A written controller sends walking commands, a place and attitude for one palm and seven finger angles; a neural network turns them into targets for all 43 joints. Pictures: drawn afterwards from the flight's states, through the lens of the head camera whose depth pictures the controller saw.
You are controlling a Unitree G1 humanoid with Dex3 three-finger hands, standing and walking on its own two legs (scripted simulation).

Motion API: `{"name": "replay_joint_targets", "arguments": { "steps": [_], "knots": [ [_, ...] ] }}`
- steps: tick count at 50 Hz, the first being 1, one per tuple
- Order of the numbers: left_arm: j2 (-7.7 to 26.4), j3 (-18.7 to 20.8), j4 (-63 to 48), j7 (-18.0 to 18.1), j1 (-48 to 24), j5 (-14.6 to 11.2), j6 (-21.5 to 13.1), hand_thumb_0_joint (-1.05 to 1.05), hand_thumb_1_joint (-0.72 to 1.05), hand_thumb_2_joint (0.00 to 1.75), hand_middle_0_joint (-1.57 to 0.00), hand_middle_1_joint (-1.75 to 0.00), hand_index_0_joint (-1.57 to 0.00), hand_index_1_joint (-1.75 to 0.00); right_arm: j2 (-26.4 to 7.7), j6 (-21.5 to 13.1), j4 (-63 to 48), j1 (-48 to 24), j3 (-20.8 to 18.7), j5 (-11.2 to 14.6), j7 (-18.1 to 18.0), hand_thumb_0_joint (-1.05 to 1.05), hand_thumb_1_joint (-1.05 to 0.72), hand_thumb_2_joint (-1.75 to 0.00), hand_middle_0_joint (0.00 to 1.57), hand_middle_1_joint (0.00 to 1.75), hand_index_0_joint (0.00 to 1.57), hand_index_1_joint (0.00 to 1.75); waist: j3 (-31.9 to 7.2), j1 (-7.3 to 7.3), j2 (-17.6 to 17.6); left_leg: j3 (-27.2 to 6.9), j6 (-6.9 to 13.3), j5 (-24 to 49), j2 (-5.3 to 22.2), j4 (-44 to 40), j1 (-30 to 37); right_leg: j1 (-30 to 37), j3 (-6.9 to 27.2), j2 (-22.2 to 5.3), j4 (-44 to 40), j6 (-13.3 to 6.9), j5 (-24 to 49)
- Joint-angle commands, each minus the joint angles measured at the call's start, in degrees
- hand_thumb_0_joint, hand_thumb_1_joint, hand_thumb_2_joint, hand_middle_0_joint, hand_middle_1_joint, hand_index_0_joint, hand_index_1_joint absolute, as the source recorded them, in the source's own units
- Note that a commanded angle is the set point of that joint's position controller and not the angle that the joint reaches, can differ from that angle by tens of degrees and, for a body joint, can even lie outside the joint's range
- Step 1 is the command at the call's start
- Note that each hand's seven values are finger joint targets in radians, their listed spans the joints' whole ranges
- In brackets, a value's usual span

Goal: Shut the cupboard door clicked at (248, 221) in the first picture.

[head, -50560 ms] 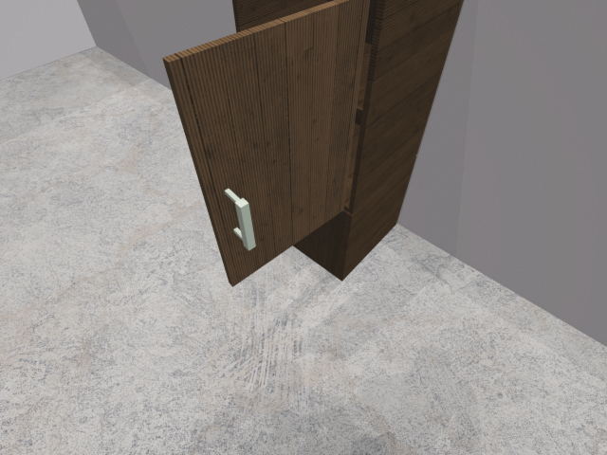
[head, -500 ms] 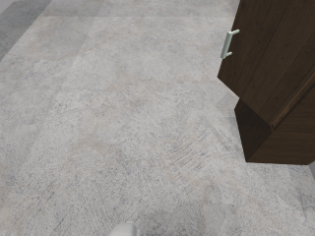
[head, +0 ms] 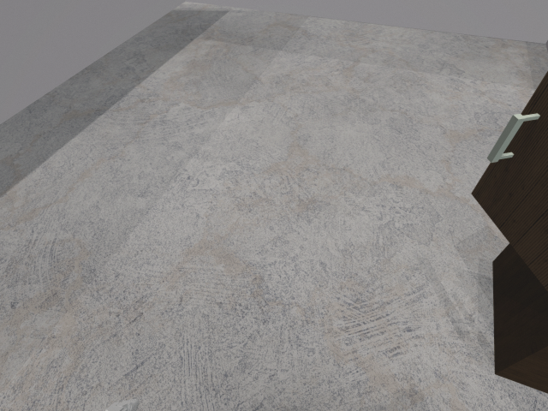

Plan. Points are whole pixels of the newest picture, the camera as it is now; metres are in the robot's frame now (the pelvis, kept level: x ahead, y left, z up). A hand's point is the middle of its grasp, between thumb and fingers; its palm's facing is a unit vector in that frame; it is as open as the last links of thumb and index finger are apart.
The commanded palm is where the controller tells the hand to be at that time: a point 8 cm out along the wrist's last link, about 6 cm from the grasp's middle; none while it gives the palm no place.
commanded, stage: walk to a spot facing it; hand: left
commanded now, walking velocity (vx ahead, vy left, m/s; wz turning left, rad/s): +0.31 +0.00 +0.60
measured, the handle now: (512, 138) +0.75 -0.56 -0.07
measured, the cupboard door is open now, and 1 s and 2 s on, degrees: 33 33 33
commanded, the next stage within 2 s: turn to face it in 0.84 s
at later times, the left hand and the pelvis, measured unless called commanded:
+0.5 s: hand out of the picture +0.02 +0.21 -0.18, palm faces +0.37 -0.91 -0.17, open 7.4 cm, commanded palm none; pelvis +0.15 +0.06 -0.01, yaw +18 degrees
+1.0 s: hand (150, 262) +0.42 +0.30 -0.15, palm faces +0.32 -0.93 -0.19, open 7.3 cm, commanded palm none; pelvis +0.36 +0.10 +0.00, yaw +22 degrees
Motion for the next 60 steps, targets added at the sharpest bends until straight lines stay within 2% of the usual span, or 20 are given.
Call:
{"name": "replay_joint_targets", "arguments": {
  "steps": [1,3,5,15,18,20,21,22,23,26,28,33,44,47,48,49,50,53,56,60],
  "knots": [
    [6.9,1.6,-1.4,1.5,2.5,-0.4,-1.8,0.0,0.9,0.9,-0.2,-0.3,-0.2,-0.3,-4.0,-2.0,-6.5,-6.1,-1.7,-0.8,1.1,0.0,-0.9,-0.9,0.2,0.3,0.2,0.3,3.8,0.08,-10.5,0.6,-0.4,11.1,5.3,22.4,-19.8,3.9,21.4,-19.3,-30.7,-3.1,-22.6],
    [4.5,1.2,-0.6,1.6,2.7,-0.5,-2.6,0.0,0.9,0.9,-0.2,-0.3,-0.2,-0.3,-2.0,-1.6,-4.6,-3.2,-1.2,-0.5,1.7,0.0,-0.9,-0.9,0.2,0.3,0.2,0.3,1.6,-0.88,-10.6,3.3,-1.2,15.4,5.9,19.5,-16.9,6.6,8.2,-15.1,-28.2,-2.4,-5.7],
    [3.8,1.1,1.6,1.8,6.5,-0.5,-3.1,0.0,0.9,0.9,-0.2,-0.3,-0.2,-0.3,-0.9,-1.5,-4.3,-4.4,-1.0,-0.3,2.0,0.0,-0.9,-0.9,0.2,0.3,0.2,0.3,0.6,0.26,-9.6,5.1,-1.5,16.4,5.7,16.2,-18.2,11.9,3.2,-14.5,-27.0,-2.9,4.4],
    [4.3,1.0,7.0,2.0,14.9,-0.3,-3.4,0.0,0.9,0.9,-0.2,-0.3,-0.2,-0.3,1.3,-2.7,-8.3,-16.4,0.6,-0.2,3.0,0.0,-0.9,-0.9,0.2,0.3,0.2,0.3,3.6,3.61,-9.3,12.1,1.1,13.6,5.9,-8.7,-17.7,24.2,-5.9,-18.5,-22.7,-4.1,26.8],
    [6.7,1.7,6.4,1.9,12.4,-0.2,-3.3,0.0,0.9,0.9,-0.2,-0.3,-0.2,-0.3,0.0,-3.5,-7.9,-11.2,0.2,-0.2,2.6,0.0,-0.9,-0.9,0.2,0.3,0.2,0.3,0.0,0.64,-9.8,15.3,3.7,8.8,2.6,-14.6,-5.2,22.5,-8.8,-19.3,-13.9,-4.0,37.9],
    [7.8,1.7,5.9,1.4,10.4,-1.1,-2.9,0.0,0.9,0.9,-0.2,-0.3,-0.2,-0.3,-4.1,-4.1,-4.6,2.2,-1.0,-0.6,1.6,0.0,-0.9,-0.9,0.2,0.3,0.2,0.3,-8.1,-6.57,-5.0,14.8,5.4,13.8,0.4,-22.3,19.1,10.9,-12.8,-15.4,6.5,-1.2,32.6],
    [5.0,1.7,3.9,0.4,11.5,-1.4,-2.6,0.0,0.9,0.9,-0.2,-0.3,-0.2,-0.3,-12.0,-4.4,-3.4,9.3,-2.8,-1.1,0.7,0.0,-0.9,-0.9,0.2,0.3,0.2,0.3,-14.2,-9.12,9.9,-8.1,10.9,11.8,14.4,-27.1,33.9,-6.1,-12.2,-7.9,25.1,2.4,5.8],
    [4.0,0.7,-0.6,0.2,4.0,-1.2,-2.4,0.0,0.9,0.9,-0.2,-0.3,-0.2,-0.3,-16.4,-4.2,-2.2,14.0,-3.6,-0.3,-0.3,0.0,-0.9,-0.9,0.2,0.3,0.2,0.3,-13.4,-10.56,10.7,-25.0,15.4,19.4,24.6,-33.6,37.3,-20.4,-3.3,-2.9,36.8,2.9,-15.9],
    [3.6,1.0,-1.8,0.7,0.9,-1.1,-2.2,0.0,0.9,0.9,-0.2,-0.3,-0.2,-0.3,-15.7,-4.3,-1.9,11.8,-3.2,0.1,-0.9,0.0,-0.9,-0.9,0.2,0.3,0.2,0.3,-11.0,-8.85,2.6,-23.5,15.1,14.4,26.2,-35.9,30.7,-22.3,2.7,-4.0,39.8,2.0,-14.2],
    [1.3,1.3,2.7,0.4,5.1,-0.1,-0.9,0.0,0.9,0.9,-0.2,-0.3,-0.2,-0.3,-7.4,-5.4,-5.1,-0.6,-0.4,0.0,-1.7,0.0,-0.9,-0.9,0.2,0.3,0.2,0.3,-2.4,-2.16,4.6,-11.2,9.1,6.6,18.5,-40.5,10.8,-16.3,6.6,-7.3,34.0,2.1,-3.1],
    [0.4,1.3,4.9,0.0,9.2,0.3,-0.1,0.0,0.9,0.9,-0.2,-0.3,-0.2,-0.3,-5.1,-6.1,-4.2,-1.8,0.3,0.1,-1.8,0.0,-0.9,-0.9,0.2,0.3,0.2,0.3,-2.2,0.47,5.2,-5.6,7.9,9.8,14.6,-41.8,8.2,-13.2,5.9,-6.0,30.3,2.5,1.7],
    [0.7,1.0,3.4,-0.2,3.1,-0.1,0.6,0.0,0.9,0.9,-0.2,-0.3,-0.2,-0.3,-3.4,-6.8,-0.6,2.6,0.2,0.6,-2.0,0.0,-0.9,-0.9,0.2,0.3,0.2,0.3,1.0,0.65,0.3,-5.0,9.5,14.1,14.0,-45.4,11.1,-17.5,6.9,-5.1,22.3,3.2,9.2],
    [0.1,-0.2,-0.4,-0.4,-10.4,-0.7,-0.6,0.0,0.9,0.9,-0.2,-0.3,-0.2,-0.3,-2.2,-7.0,6.1,11.7,0.6,0.0,-2.8,0.0,-0.9,-0.9,0.2,0.3,0.2,0.3,3.0,-2.06,2.0,-1.4,10.6,38.8,14.6,-38.5,21.7,-12.0,4.4,-0.9,-0.2,0.1,8.2],
    [1.5,0.1,2.9,0.2,-0.2,-0.7,-1.5,0.0,0.9,0.9,-0.2,-0.3,-0.2,-0.3,-2.3,-6.6,7.2,11.1,0.7,0.4,-2.9,0.0,-0.9,-0.9,0.2,0.3,0.2,0.3,-1.2,2.85,-0.1,0.4,7.5,49.2,11.4,-26.5,18.1,5.9,1.6,2.8,-9.0,-1.4,11.5],
    [3.7,0.8,5.5,0.7,8.5,-0.6,-1.8,0.0,0.9,0.9,-0.2,-0.3,-0.2,-0.3,-1.9,-6.9,7.0,10.3,0.8,1.1,-2.8,0.0,-0.9,-0.9,0.2,0.3,0.2,0.3,-6.3,6.26,-2.3,3.0,5.4,45.0,9.0,-16.5,10.7,20.3,6.2,-0.7,-9.5,-3.0,19.2],
    [8.0,1.9,8.3,1.5,16.5,-0.2,-2.3,0.0,0.9,0.9,-0.2,-0.3,-0.2,-0.3,0.2,-7.3,6.0,12.0,0.8,1.6,-2.4,0.0,-0.9,-0.9,0.2,0.3,0.2,0.3,-13.2,7.61,-11.8,8.9,2.4,23.5,1.2,-1.2,-1.2,33.9,21.5,-13.7,-10.8,-8.3,33.3],
    [9.2,2.0,9.5,1.5,17.6,-1.2,-2.5,0.0,0.9,0.9,-0.2,-0.3,-0.2,-0.3,0.7,-7.0,5.7,14.3,1.0,1.6,-2.9,0.0,-0.9,-0.9,0.2,0.3,0.2,0.3,-16.9,5.77,-17.3,8.3,0.6,-6.5,-1.9,13.1,-6.7,36.4,31.8,-22.3,-14.7,-14.6,46.8],
    [2.7,0.7,7.0,2.5,6.1,-1.4,-1.5,0.0,0.9,0.9,-0.2,-0.3,-0.2,-0.3,2.5,-5.5,4.7,5.4,1.1,1.0,-2.8,0.0,-0.9,-0.9,0.2,0.3,0.2,0.3,-4.2,2.56,-2.6,4.0,-0.4,1.8,5.3,14.9,-8.8,17.2,21.0,-15.4,-17.4,-13.9,44.1],
    [0.2,0.6,5.8,2.3,2.5,-0.9,-1.6,0.0,0.9,0.9,-0.2,-0.3,-0.2,-0.3,4.5,-2.9,4.6,7.7,1.2,0.2,-2.3,0.0,-0.9,-0.9,0.2,0.3,0.2,0.3,-2.7,-1.36,-7.7,6.7,-2.3,7.0,6.0,8.2,-3.7,5.9,13.8,-9.8,-20.6,-10.1,40.5],
    [2.9,1.4,5.1,2.1,2.5,-1.0,-0.9,0.0,0.9,0.9,-0.2,-0.3,-0.2,-0.3,2.6,-1.7,1.6,3.6,0.6,0.1,-2.2,0.0,-0.9,-0.9,0.2,0.3,0.2,0.3,-5.2,-0.99,-7.8,6.6,-3.7,9.5,5.3,4.9,-6.3,7.6,16.7,-8.3,-20.4,-10.0,34.6]
  ]
}}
